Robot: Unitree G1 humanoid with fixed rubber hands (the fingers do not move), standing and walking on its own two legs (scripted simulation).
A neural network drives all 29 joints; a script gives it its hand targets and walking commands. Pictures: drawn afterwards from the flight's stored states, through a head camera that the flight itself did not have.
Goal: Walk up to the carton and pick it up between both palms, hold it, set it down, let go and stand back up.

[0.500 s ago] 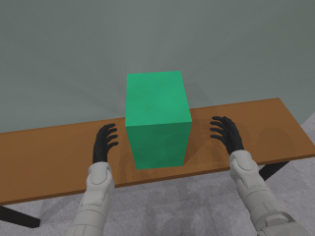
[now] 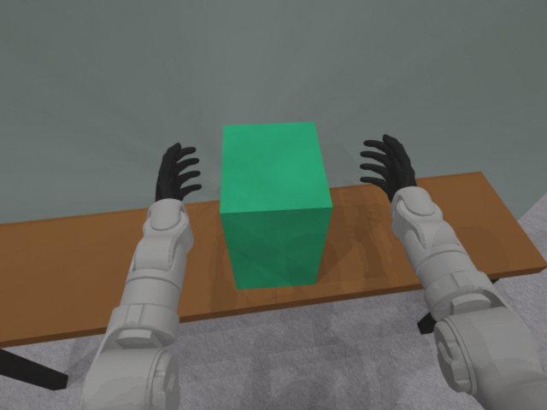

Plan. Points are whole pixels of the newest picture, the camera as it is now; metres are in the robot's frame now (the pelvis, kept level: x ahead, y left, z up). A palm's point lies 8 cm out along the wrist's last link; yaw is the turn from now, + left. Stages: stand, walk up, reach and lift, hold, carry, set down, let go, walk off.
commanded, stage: reach and lift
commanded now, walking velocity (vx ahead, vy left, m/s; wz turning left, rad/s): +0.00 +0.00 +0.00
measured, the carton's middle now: (272, 211) +0.47 +0.05 -0.05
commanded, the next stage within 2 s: none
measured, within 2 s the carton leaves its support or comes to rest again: neither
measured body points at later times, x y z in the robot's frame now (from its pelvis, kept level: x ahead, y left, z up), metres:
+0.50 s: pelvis +0.01 +0.00 +0.00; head +0.06 -0.01 +0.44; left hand +0.46 +0.20 +0.15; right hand +0.50 -0.15 +0.14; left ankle +0.02 +0.13 -0.74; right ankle -0.01 -0.09 -0.74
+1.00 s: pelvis +0.01 +0.00 -0.01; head +0.08 +0.00 +0.44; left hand +0.46 +0.20 +0.09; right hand +0.50 -0.14 +0.09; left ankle +0.02 +0.13 -0.74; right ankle -0.01 -0.09 -0.74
